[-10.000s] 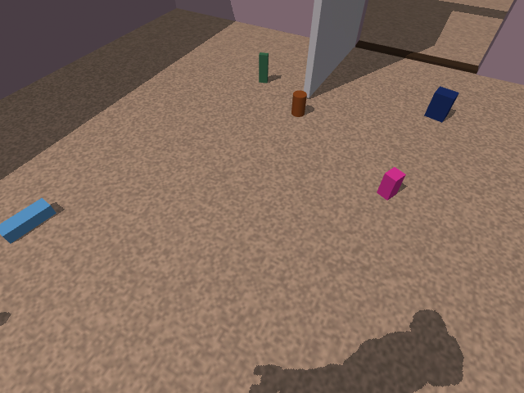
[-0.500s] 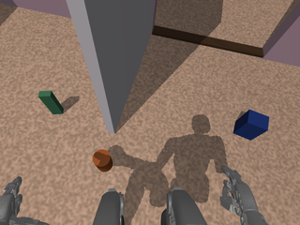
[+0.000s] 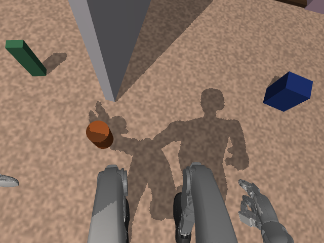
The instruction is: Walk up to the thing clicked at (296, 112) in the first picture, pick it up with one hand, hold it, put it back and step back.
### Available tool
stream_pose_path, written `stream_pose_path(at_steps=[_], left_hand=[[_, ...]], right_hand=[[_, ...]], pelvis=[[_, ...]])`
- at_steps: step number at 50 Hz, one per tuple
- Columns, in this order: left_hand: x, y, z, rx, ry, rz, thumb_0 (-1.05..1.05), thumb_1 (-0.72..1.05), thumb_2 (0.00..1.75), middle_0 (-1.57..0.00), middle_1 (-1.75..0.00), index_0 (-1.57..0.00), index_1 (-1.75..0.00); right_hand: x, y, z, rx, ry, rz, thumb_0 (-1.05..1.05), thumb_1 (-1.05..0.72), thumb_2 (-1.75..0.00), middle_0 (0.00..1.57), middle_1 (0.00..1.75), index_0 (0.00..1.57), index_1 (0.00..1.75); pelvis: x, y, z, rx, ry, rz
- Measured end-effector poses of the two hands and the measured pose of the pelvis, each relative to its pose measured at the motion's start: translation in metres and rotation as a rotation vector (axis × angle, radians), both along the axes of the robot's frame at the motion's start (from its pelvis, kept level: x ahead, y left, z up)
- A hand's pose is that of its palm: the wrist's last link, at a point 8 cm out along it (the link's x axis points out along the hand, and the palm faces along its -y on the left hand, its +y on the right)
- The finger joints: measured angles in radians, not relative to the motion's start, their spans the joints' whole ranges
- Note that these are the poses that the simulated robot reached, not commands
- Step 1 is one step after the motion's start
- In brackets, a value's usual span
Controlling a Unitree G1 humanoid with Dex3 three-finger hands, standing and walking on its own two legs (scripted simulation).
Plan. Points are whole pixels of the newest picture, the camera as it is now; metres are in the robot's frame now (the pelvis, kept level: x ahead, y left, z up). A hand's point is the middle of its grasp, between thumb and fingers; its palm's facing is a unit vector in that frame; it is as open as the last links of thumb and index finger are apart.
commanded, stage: go down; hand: left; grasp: from the side
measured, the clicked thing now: (100, 135) +0.45 +0.22 -0.43
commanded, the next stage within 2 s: approach in 1.24 s
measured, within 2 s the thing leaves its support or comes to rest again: neither
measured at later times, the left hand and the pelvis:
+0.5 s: hand out of the picture +0.35 +0.38 -0.10, palm faces +0.15 -0.98 -0.16, open 17.2 cm; pelvis -0.02 +0.00 -0.08, yaw -2 degrees
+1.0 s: hand (2, 139) +0.36 +0.39 -0.12, palm faces +0.14 -0.98 -0.13, open 17.4 cm; pelvis -0.03 +0.00 -0.12, yaw -3 degrees
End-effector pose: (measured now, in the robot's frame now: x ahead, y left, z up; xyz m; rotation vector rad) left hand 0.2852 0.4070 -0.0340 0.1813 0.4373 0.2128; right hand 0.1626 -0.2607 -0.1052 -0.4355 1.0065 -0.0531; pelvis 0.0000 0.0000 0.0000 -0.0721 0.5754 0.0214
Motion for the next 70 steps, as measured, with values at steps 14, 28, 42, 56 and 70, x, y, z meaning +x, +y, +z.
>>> stream_pose_path(at_steps=[14,28,42,56,70], left_hand=[[0.024,0.015,-0.03,-0.024,-0.107,-0.039,-0.01,-0.44,0.12,-0.05,-0.11,-0.04,-0.11],[0.036,0.025,-0.052,-0.036,-0.191,-0.054,-0.01,-0.49,0.11,-0.04,-0.09,-0.04,-0.09],[0.045,0.033,-0.065,-0.05,-0.234,-0.061,-0.01,-0.51,0.1,-0.04,-0.08,-0.03,-0.08],[0.05,0.037,-0.074,-0.06,-0.258,-0.066,-0.01,-0.54,0.1,-0.04,-0.08,-0.03,-0.08],[0.05,0.044,-0.083,-0.065,-0.286,-0.066,-0.01,-0.56,0.11,-0.05,-0.08,-0.03,-0.09]], right_hand=[[-0.016,-0.011,-0.04,-0.047,0.03,0.018,0.01,-0.9,-0.9,0.2,0.3,0.21,0.3],[-0.034,-0.016,-0.075,-0.072,0.058,0.037,0.0,-0.91,-0.91,0.2,0.3,0.21,0.3],[-0.046,-0.016,-0.095,-0.079,0.083,0.043,0.0,-0.92,-0.91,0.2,0.3,0.21,0.3],[-0.044,-0.018,-0.106,-0.087,0.085,0.054,0.0,-0.92,-0.91,0.2,0.3,0.21,0.3],[-0.044,-0.019,-0.114,-0.1,0.094,0.076,0.0,-0.92,-0.91,0.2,0.3,0.21,0.3]], pelvis=[[-0.013,0.0,-0.046,-0.017,0.01,-0.011],[-0.023,-0.001,-0.085,-0.026,-0.005,-0.018],[-0.026,0.0,-0.108,-0.033,-0.012,-0.022],[-0.026,0.001,-0.121,-0.036,-0.014,-0.022],[-0.027,0.001,-0.132,-0.044,-0.026,-0.025]])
